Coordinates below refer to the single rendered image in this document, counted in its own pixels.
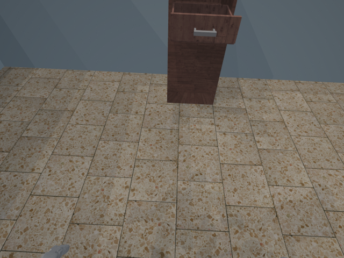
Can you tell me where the cabinet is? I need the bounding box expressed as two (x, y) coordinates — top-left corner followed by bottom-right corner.
(167, 0), (237, 105)

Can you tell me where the left robot hand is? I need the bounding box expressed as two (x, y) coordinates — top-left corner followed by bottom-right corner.
(41, 245), (70, 258)

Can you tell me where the drawer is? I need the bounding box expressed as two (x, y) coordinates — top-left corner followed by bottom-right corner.
(170, 2), (242, 45)

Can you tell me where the handle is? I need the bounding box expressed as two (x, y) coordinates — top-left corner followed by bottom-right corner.
(193, 28), (217, 37)

